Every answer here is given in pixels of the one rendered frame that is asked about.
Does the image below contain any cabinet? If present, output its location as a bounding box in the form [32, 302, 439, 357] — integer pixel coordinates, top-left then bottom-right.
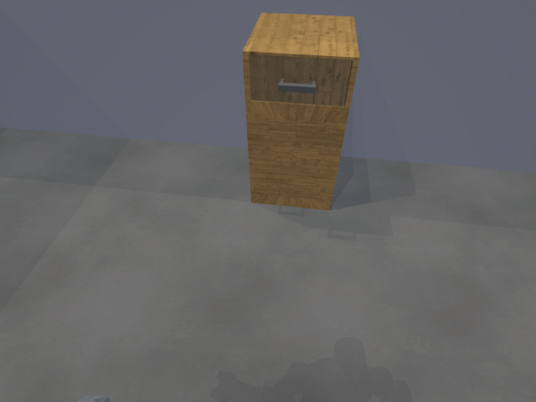
[242, 13, 359, 210]

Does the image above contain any handle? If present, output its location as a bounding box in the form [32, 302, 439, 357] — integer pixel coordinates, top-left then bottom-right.
[278, 79, 316, 94]

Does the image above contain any drawer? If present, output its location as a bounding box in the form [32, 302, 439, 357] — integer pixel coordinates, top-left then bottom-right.
[250, 54, 352, 106]

